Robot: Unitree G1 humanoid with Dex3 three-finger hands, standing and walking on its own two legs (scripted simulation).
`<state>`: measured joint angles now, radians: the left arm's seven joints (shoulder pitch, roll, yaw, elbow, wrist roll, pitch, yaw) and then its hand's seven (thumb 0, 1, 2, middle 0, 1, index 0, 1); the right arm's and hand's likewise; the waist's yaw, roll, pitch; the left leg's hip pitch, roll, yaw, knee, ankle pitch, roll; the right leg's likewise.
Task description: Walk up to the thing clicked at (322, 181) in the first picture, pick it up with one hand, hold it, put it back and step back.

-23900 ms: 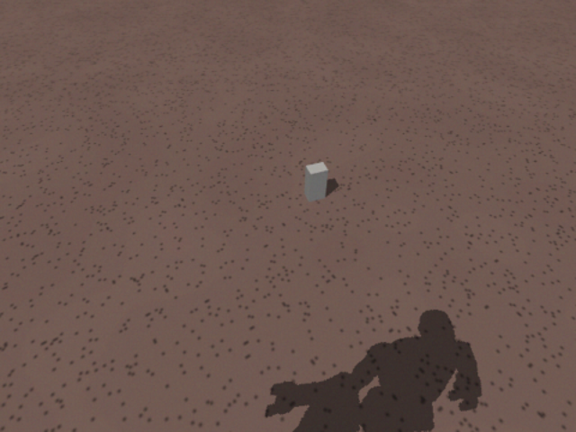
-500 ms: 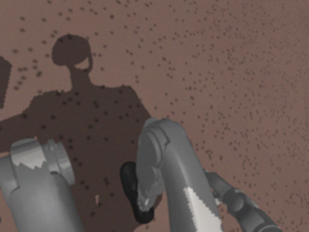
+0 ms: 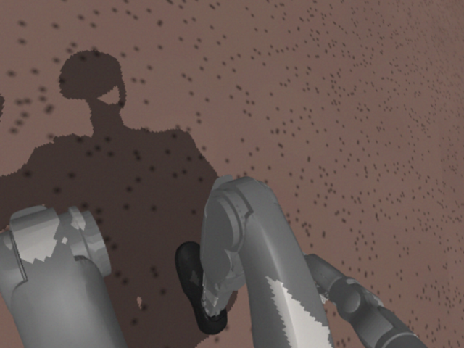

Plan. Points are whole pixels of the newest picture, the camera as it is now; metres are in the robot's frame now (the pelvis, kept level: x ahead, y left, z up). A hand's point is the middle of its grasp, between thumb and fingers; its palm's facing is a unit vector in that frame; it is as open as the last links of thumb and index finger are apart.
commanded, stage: open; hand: left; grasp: from the side
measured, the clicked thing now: out of the picture +0.43 +0.33 -0.19
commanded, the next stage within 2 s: withdraw in 0.40 s
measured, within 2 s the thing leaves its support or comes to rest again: rests again in 0.88 s
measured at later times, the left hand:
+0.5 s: hand out of the picture +0.41 +0.34 -0.15, palm faces +0.52 -0.85 +0.01, open 16.5 cm
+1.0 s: hand out of the picture +0.37 +0.41 -0.05, palm faces +0.52 -0.85 -0.03, open 17.5 cm
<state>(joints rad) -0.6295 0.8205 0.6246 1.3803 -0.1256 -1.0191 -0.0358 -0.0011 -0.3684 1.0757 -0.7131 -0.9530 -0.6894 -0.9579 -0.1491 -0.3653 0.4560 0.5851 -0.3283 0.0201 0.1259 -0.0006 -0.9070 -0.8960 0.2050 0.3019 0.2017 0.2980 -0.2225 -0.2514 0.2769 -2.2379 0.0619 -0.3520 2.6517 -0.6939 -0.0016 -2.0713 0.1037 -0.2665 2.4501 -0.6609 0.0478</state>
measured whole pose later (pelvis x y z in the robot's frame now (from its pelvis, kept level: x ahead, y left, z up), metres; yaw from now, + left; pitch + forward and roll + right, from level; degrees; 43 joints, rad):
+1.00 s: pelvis +0.01 +0.00 +0.03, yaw +2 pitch +20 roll -14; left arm -0.53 0.76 0.61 1.05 -0.24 -0.71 -0.21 -0.01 -0.55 0.04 -0.05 -0.04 -0.07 -0.02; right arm 0.00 -0.35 0.31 0.60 -0.18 0.07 0.08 0.00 -0.90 -0.89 0.21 0.30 0.20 0.30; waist -0.13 -0.13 0.08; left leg -2.25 0.07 -0.28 2.55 -0.70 0.01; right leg -2.09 0.08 -0.22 2.39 -0.69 0.03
